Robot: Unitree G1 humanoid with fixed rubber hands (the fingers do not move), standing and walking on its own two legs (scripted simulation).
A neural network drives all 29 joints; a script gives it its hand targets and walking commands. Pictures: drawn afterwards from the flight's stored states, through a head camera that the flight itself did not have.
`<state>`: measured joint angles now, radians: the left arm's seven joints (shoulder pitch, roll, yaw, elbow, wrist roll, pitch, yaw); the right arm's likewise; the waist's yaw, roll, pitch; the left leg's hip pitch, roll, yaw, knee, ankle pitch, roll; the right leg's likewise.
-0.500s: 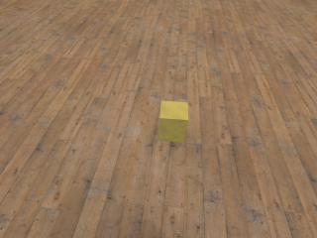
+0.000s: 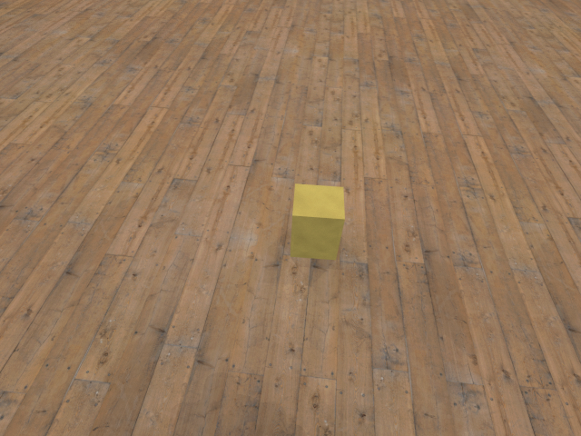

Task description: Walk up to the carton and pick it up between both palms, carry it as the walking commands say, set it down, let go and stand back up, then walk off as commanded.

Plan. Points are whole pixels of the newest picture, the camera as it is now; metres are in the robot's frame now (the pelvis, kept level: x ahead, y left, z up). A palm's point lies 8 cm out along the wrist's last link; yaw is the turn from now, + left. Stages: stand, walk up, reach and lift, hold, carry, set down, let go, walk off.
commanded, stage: walk up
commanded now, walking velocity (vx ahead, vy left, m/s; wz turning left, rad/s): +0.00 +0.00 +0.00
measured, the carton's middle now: (316, 222) +1.01 -0.15 -0.64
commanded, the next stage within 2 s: none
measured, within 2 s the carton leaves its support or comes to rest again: neither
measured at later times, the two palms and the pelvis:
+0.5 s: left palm out of the picture +0.06 +0.19 -0.14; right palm out of the picture -0.02 -0.30 -0.17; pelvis +0.06 -0.06 -0.02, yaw -4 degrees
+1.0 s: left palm (164, 412) +0.20 +0.19 -0.15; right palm (428, 323) +0.34 -0.27 -0.14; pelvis +0.26 -0.04 -0.02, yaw -6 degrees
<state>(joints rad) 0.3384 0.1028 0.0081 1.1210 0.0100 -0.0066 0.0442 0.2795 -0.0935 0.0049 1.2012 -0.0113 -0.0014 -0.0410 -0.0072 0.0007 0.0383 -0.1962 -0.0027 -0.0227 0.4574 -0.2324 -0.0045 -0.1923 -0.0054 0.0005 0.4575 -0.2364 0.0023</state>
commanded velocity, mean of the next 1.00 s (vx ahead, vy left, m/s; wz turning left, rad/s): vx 0.00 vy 0.00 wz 0.00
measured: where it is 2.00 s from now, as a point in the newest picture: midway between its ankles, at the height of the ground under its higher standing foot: (301, 360)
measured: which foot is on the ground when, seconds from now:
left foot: down 0.00-0.42, up 0.44-0.88, down 0.90-1.00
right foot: down 0.00-0.20, up 0.22-0.42, down 0.44-0.90, up 0.92-1.00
